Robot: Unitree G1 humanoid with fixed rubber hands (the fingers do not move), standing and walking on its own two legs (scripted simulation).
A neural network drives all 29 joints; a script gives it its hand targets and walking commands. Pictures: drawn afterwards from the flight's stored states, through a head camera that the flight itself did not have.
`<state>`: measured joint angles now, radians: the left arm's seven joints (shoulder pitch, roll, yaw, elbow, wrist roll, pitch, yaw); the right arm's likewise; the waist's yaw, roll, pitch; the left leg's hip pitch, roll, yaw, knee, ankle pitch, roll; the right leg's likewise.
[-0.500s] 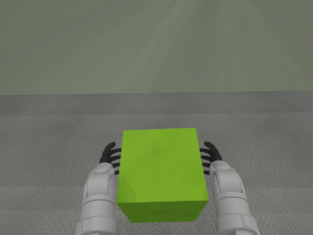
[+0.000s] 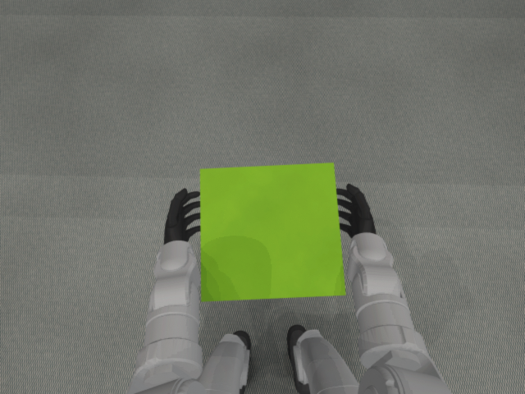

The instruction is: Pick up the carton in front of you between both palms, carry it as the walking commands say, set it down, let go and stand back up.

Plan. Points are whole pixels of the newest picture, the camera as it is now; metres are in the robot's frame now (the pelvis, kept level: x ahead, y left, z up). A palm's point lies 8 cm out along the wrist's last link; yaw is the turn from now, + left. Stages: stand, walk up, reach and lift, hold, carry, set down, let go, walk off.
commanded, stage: set down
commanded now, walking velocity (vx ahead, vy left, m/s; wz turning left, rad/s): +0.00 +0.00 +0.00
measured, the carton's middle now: (268, 235) +0.37 +0.00 -0.17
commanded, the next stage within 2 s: none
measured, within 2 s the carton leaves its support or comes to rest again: neither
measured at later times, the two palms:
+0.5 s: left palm (203, 226) +0.40 +0.14 -0.21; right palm (343, 219) +0.41 -0.15 -0.23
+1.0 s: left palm (222, 231) +0.43 +0.12 -0.38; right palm (331, 217) +0.46 -0.17 -0.39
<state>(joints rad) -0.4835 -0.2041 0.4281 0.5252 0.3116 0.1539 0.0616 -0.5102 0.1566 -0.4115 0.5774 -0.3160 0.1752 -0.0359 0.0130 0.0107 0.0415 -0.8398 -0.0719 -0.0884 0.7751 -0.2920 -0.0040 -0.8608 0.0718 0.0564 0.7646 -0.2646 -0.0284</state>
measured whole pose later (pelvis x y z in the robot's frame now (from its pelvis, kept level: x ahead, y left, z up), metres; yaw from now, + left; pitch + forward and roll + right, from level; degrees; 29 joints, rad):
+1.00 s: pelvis -0.06 -0.01 -0.26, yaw +3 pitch +47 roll +4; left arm -1.09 -0.10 0.50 0.64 0.16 0.21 0.23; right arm -1.22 -0.19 -0.26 0.88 -0.14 0.28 -0.07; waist 0.00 0.01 0.00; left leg -2.06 -0.16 -0.05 1.82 -0.58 -0.07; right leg -2.11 0.13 0.05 1.83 -0.53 -0.01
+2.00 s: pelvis -0.07 -0.01 -0.35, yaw +5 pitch +37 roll +4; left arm -1.39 -0.01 0.57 0.77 0.16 0.22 0.13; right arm -1.57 -0.38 -0.24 1.11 -0.14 0.24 0.07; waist -0.01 0.05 0.37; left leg -2.18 -0.18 0.00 2.16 -0.64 -0.08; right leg -2.22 0.07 0.01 2.20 -0.61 -0.04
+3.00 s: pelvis -0.09 -0.01 -0.35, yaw +6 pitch +32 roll +5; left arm -1.43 0.20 0.24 0.84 -0.17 0.23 0.25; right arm -1.62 -0.62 -0.01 1.12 0.15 0.21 0.07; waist 0.00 0.04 0.44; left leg -2.12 -0.09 0.05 2.13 -0.58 -0.04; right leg -2.17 0.02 0.00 2.17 -0.57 -0.07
